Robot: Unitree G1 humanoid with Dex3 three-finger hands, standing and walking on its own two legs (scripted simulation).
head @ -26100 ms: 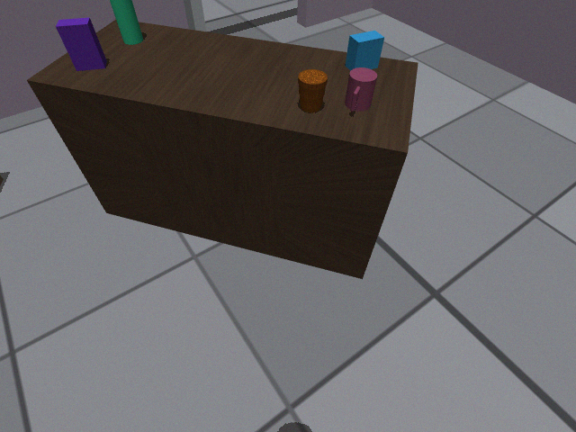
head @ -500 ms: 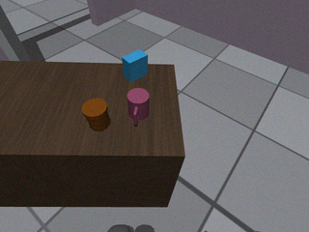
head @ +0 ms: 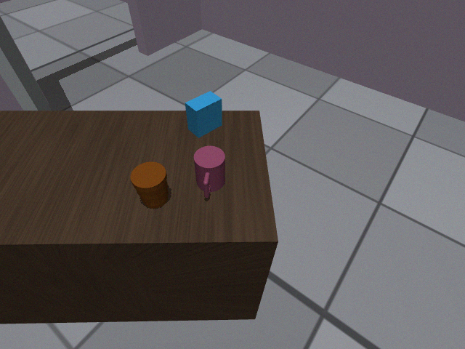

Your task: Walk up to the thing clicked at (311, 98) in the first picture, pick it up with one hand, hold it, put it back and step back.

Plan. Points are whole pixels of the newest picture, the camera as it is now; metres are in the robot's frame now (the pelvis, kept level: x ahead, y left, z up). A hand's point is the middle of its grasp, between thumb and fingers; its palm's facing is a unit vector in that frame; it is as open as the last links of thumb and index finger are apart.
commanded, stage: stand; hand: left
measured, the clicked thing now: (152, 187) +0.48 +0.20 -0.07
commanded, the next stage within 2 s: step back in 1.98 s
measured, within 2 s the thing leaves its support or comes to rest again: neither
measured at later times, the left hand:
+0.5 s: hand out of the picture +0.05 +0.26 -0.16, palm faces -0.04 -0.94 -0.33, open 7.4 cm
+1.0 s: hand out of the picture +0.08 +0.25 -0.16, palm faces -0.04 -0.94 -0.34, open 7.4 cm
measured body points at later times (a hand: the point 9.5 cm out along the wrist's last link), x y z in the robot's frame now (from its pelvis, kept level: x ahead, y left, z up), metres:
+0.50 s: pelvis +0.00 +0.01 +0.00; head +0.01 +0.01 +0.45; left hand +0.06 +0.30 -0.14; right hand +0.06 -0.29 -0.13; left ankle +0.05 +0.13 -0.74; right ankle -0.03 -0.15 -0.74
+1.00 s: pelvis +0.02 +0.00 +0.00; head +0.03 +0.00 +0.45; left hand +0.08 +0.30 -0.13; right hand +0.09 -0.30 -0.13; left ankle +0.05 +0.13 -0.74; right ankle -0.03 -0.15 -0.74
